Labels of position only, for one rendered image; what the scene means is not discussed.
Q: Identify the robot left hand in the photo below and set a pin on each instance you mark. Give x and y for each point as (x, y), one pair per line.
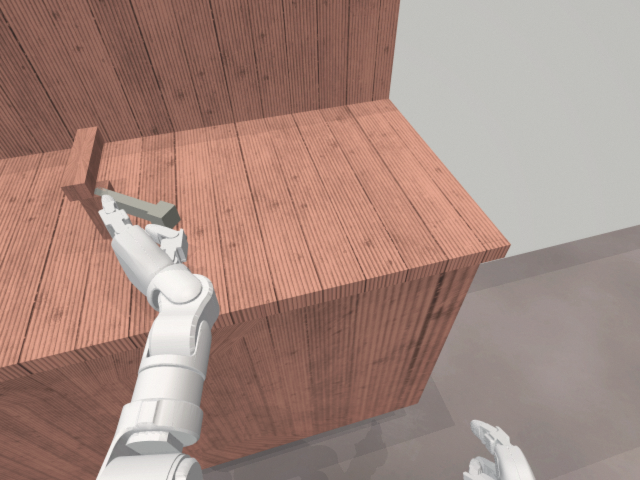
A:
(135, 248)

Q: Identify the left robot upper arm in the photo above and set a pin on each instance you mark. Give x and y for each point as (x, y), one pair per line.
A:
(177, 466)

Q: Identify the tap lever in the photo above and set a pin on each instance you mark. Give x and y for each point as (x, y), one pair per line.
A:
(163, 213)

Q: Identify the counter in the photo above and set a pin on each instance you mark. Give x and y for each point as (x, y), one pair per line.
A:
(339, 246)

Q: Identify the robot right hand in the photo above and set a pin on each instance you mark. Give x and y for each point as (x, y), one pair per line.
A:
(510, 462)

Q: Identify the left robot forearm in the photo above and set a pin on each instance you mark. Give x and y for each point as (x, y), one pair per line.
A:
(164, 414)

